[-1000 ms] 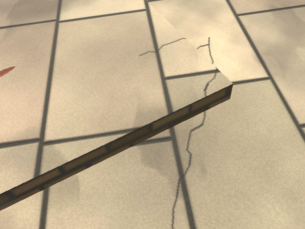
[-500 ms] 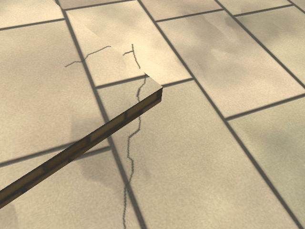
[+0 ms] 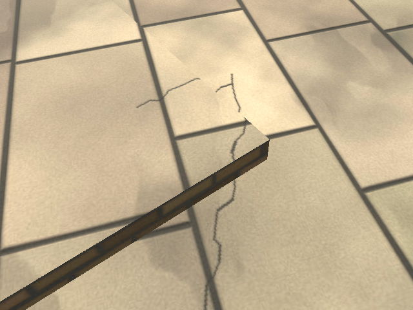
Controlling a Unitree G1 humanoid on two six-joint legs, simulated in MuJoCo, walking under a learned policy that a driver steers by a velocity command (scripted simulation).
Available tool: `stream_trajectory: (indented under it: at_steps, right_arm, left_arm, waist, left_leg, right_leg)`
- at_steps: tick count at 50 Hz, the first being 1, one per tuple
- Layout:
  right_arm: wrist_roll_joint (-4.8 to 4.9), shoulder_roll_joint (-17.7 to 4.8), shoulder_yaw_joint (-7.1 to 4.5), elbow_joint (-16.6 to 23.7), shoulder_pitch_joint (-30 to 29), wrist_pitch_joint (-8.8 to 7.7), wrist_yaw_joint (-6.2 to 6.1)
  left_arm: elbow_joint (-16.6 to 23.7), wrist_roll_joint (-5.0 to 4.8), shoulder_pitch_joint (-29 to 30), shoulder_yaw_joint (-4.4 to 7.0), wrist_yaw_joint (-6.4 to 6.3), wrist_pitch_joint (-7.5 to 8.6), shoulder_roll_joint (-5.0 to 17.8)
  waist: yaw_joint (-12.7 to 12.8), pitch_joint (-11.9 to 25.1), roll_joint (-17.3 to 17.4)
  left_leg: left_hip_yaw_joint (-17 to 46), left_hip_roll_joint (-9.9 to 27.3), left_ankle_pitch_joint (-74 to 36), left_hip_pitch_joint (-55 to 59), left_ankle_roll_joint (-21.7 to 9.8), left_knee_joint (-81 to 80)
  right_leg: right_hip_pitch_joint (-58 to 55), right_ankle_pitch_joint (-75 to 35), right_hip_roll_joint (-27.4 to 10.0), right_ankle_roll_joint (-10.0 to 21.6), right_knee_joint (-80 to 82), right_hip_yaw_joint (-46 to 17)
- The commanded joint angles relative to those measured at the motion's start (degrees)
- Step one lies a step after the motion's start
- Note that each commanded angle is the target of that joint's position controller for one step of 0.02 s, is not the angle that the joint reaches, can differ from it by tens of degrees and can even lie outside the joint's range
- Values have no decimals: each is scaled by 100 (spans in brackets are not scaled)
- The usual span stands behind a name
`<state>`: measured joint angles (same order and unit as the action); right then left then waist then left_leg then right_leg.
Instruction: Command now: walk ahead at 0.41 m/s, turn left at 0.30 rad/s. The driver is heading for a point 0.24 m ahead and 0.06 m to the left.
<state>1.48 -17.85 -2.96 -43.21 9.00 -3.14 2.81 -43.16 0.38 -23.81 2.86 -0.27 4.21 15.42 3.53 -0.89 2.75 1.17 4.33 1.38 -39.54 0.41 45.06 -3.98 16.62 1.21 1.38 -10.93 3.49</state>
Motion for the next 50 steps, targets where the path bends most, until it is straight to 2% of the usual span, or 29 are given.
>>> stream_trajectory:
  at_steps: [1,3,4,5,6,7,8,9,10,11,12,13,14,15,17,20,22,24,25,26,27,28,29,30,31,33,35,39,50]
  right_arm:
    - [-25,-86,69,743,-1080,-112,83]
    - [-67,-129,55,857,-1163,-151,148]
    - [-91,-225,13,858,-1019,-170,167]
    - [-120,-378,-55,784,-687,-175,158]
    - [-138,-566,-157,584,-4,-176,121]
    - [-150,-799,-262,410,634,-155,38]
    - [-236,-1239,-339,300,1309,-92,-86]
    - [-338,-1487,-281,330,1175,-73,-98]
    - [-247,-1054,-247,422,1233,0,-106]
    - [-184,-885,-168,407,710,10,-100]
    - [-116,-675,-118,395,324,16,-117]
    - [-128,-476,-54,413,27,20,-133]
    - [-244,-107,90,129,250,89,-248]
    - [-315,-153,103,98,199,91,-263]
    - [-363,-299,76,30,-16,51,-219]
    - [-339,-346,55,-115,0,106,-144]
    - [-332,-387,39,-215,79,191,-132]
    - [-282,-373,49,-269,2,279,-159]
    - [-244,-282,89,-279,-77,307,-188]
    - [-259,-152,140,-325,-5,313,-219]
    - [-277,9,188,-333,143,299,-230]
    - [-213,-74,115,-399,397,219,-310]
    - [-280,-184,107,-465,249,208,-390]
    - [-257,-220,80,-494,201,215,-438]
    - [-242,-177,82,-585,270,238,-476]
    - [-257,-199,73,-711,354,260,-478]
    - [-234,-156,79,-781,285,242,-447]
    - [-191,-188,64,-926,125,243,-427]
    - [-169,-332,27,-1332,-125,327,-482]
  left_arm:
    - [217,-64,80,263,-32,95,991]
    - [74,-119,9,265,-45,26,1031]
    - [50,-129,55,278,-63,-8,1099]
    - [44,-132,117,299,-90,-38,1192]
    - [60,-128,248,308,-112,-78,1246]
    - [83,-121,220,279,-126,-87,1204]
    - [266,56,91,151,-132,-40,883]
    - [141,25,-1130,-85,4,10,224]
    - [-107,-145,-592,100,26,28,991]
    - [159,-293,74,134,25,1,1081]
    - [199,-198,380,86,-50,-34,952]
    - [180,-105,508,109,-122,-118,932]
    - [-43,271,31,-82,-27,-335,431]
    - [-190,281,-289,-96,16,-464,308]
    - [-267,155,-356,-102,38,-559,331]
    - [-275,134,93,-123,-5,-620,408]
    - [-279,144,357,-127,-18,-634,436]
    - [-321,158,456,-156,-22,-594,351]
    - [-366,186,437,-179,-34,-552,281]
    - [-373,221,489,-191,-57,-494,319]
    - [-335,275,513,-183,-101,-411,542]
    - [-247,34,1089,-7,-194,-411,1022]
    - [-221,11,1222,-62,-209,-357,748]
    - [-280,68,1233,-123,-213,-302,517]
    - [-329,88,1239,-136,-201,-250,464]
    - [-447,43,1041,-137,-182,-153,386]
    - [-551,0,893,-114,-174,-134,433]
    - [-621,-5,1019,-89,-157,-186,485]
    - [-923,-14,1391,-39,-100,-270,537]
  waist:
    - [138,-735,-704]
    - [39,-696,-723]
    - [-99,-508,-825]
    - [-302,-191,-967]
    - [-680,259,-996]
    - [-1023,695,-846]
    - [-1153,1516,-30]
    - [-450,2824,1235]
    - [-1005,3172,309]
    - [-840,2030,321]
    - [-668,1305,-116]
    - [-509,867,-161]
    - [-219,642,-98]
    - [-98,657,71]
    - [19,624,329]
    - [-166,544,522]
    - [-282,449,467]
    - [-232,258,311]
    - [-150,136,168]
    - [-141,-7,-72]
    - [-251,-96,-570]
    - [-738,-123,-997]
    - [-582,-161,-949]
    - [-566,-256,-969]
    - [-565,-268,-957]
    - [-471,-135,-768]
    - [-384,64,-541]
    - [-324,257,-356]
    - [-363,244,-299]
  left_leg:
    - [-204,-118,-488,210,-79,-803]
    - [-315,-269,-296,489,-248,-1172]
    - [-376,-397,-148,750,-351,-1271]
    - [-447,-568,-30,1181,-453,-1314]
    - [-551,-775,-159,2005,-588,-1470]
    - [-477,-768,-864,3164,-726,-1718]
    - [724,317,-3000,5023,-1053,-1228]
    - [3291,2147,-4010,6716,-2426,-1301]
    - [3125,1814,-3315,6132,-2268,-1753]
    - [2203,1515,-2855,5350,-1982,-1971]
    - [1773,1214,-2382,4405,-1727,-2204]
    - [1448,1033,-2132,3562,-1635,-2436]
    - [962,917,-2765,2793,-1346,-2662]
    - [630,772,-2950,2263,-1314,-2733]
    - [374,658,-2678,1908,-1327,-2854]
    - [486,578,-823,1901,-1234,-3059]
    - [702,612,565,1815,-1183,-3170]
    - [870,600,1636,1597,-1051,-3132]
    - [892,530,2027,1382,-898,-3035]
    - [902,401,2207,1281,-671,-2897]
    - [729,140,2011,1371,-434,-2454]
    - [127,-441,2020,2079,-303,-2269]
    - [65,-442,1697,2666,-178,-2113]
    - [84,-423,1514,2795,-175,-2098]
    - [134,-366,1378,2833,-222,-2135]
    - [211,-311,1040,2730,-307,-2204]
    - [227,-285,649,2737,-334,-2218]
    - [235,-260,59,2899,-315,-2164]
    - [247,-199,-274,3196,-310,-2147]
  right_leg:
    - [773,-1739,-1395,774,552,-172]
    - [496,-2918,-1492,708,186,-107]
    - [290,-3854,-1524,631,-150,-89]
    - [96,-4820,-1510,528,-601,-87]
    - [79,-5500,-1366,381,-1410,28]
    - [539,-5370,-1125,146,-2449,192]
    - [1874,-2925,-726,-128,-4193,203]
    - [3498,2497,193,-435,-6454,-468]
    - [3310,2331,48,-425,-6797,-1301]
    - [3792,2036,-260,-376,-6616,-1025]
    - [3832,1599,-494,-387,-6149,-812]
    - [3590,1296,-619,-431,-5853,-763]
    - [2607,829,-534,-315,-5306,-649]
    - [2068,736,-418,-291,-5144,-502]
    - [1811,661,-374,-237,-4562,-404]
    - [1770,254,-389,-165,-3556,-327]
    - [1649,60,-337,-124,-3164,-307]
    - [1339,-214,-267,-62,-2542,-279]
    - [1018,-457,-258,-6,-2011,-291]
    - [861,-578,-395,56,-1424,-545]
    - [970,-457,-1049,151,-693,-1360]
    - [1993,578,-1119,370,-793,-1391]
    - [2554,1381,-961,353,-567,-1373]
    - [2675,1415,-842,226,-508,-1275]
    - [2592,999,-710,96,-592,-1114]
    - [2114,4,-612,32,-878,-925]
    - [1721,-802,-574,70,-1095,-838]
    - [1393,-1676,-538,140,-1255,-771]
    - [1262,-2030,-462,166,-1169,-706]
